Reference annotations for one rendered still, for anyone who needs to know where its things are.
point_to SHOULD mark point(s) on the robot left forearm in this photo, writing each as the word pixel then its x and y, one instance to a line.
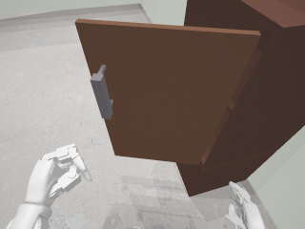
pixel 31 215

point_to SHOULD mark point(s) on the handle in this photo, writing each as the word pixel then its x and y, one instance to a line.
pixel 101 93

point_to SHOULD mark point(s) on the robot right hand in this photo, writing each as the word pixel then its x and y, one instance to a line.
pixel 247 214

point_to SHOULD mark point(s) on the cupboard door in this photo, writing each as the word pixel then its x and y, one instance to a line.
pixel 170 84

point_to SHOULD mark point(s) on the robot left hand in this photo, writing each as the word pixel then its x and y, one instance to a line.
pixel 42 188

